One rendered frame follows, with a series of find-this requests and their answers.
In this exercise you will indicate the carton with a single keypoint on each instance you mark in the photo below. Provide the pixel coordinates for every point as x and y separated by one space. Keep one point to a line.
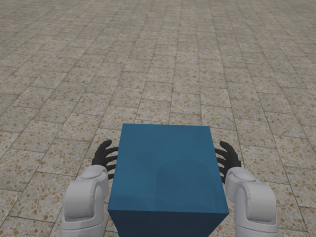
166 182

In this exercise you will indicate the right robot hand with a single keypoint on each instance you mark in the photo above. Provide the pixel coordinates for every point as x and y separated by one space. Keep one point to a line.
231 159

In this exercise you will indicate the left robot forearm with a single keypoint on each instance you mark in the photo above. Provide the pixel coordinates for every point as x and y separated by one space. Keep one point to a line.
83 203

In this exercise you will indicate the right robot forearm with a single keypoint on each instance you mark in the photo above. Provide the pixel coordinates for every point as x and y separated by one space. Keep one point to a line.
255 204

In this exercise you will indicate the left robot hand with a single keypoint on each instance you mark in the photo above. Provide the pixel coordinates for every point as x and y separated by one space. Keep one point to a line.
101 159

